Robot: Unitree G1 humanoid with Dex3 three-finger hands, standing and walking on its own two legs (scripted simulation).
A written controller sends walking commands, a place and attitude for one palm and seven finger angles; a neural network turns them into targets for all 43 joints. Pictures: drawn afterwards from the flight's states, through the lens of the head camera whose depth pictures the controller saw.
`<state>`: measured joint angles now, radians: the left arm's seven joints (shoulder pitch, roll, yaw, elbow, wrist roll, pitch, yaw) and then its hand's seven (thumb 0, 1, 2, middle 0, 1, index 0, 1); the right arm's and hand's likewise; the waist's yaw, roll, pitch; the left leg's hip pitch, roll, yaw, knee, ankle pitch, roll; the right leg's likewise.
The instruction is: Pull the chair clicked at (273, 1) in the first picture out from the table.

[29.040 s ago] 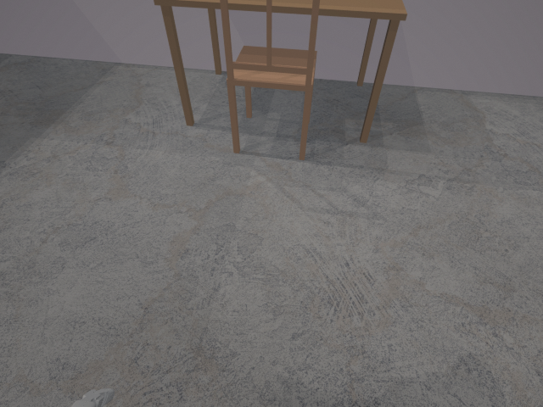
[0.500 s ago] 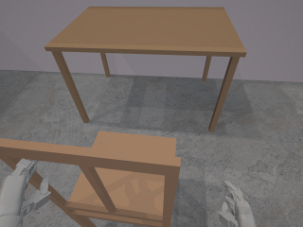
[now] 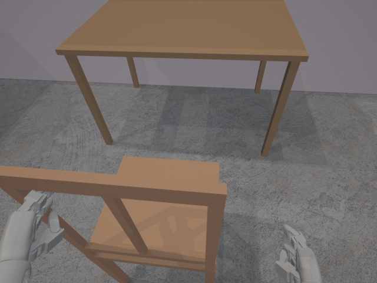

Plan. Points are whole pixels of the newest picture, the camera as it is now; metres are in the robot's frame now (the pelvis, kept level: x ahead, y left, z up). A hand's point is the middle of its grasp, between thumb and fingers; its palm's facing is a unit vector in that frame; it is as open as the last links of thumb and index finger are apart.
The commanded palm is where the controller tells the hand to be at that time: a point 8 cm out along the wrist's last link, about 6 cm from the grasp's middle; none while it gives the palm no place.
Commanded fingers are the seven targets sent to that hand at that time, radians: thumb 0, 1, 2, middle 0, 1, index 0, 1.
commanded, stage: step back with the hand held close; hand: left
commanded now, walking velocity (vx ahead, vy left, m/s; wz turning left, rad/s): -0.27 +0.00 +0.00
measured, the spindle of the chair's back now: (130, 228) +0.23 +0.19 -0.05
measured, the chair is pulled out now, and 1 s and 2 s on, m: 0.62 0.67 0.67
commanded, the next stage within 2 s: stop stepping back and stand still in 1.08 s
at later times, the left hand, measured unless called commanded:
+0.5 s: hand (32, 277) +0.09 +0.26 +0.09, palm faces +0.04 -0.81 -0.58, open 6.4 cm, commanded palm +0.05 +0.32 +0.18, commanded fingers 0.00 0.90 0.90 -0.20 -0.30 -0.20 -0.30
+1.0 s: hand out of the picture +0.04 +0.31 +0.23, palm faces +0.63 -0.69 -0.36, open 7.2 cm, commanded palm -0.02 +0.34 +0.18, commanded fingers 0.00 0.90 0.90 -0.20 -0.30 -0.20 -0.30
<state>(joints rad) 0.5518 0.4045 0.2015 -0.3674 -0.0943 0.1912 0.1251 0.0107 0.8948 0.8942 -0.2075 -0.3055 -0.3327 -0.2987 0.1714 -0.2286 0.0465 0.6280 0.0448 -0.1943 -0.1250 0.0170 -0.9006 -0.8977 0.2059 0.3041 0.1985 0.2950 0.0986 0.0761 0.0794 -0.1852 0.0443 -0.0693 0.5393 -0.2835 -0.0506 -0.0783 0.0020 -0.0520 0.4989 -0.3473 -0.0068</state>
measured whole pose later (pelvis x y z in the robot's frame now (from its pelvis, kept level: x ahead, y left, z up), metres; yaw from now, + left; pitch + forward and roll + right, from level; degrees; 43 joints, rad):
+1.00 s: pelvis -0.15 +0.03 -0.02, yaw +3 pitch -2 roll -1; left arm 0.39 0.45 0.52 -0.51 -0.04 -0.25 0.20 0.00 0.89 0.89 -0.25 -0.32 -0.26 -0.32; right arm 0.19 -0.22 -0.01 0.69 0.01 -0.15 -0.10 0.02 -0.90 -0.90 0.21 0.30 0.20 0.30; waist 0.01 0.01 -0.03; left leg -0.39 0.01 0.01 0.72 -0.30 0.02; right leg -0.46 -0.03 0.00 0.73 -0.30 0.02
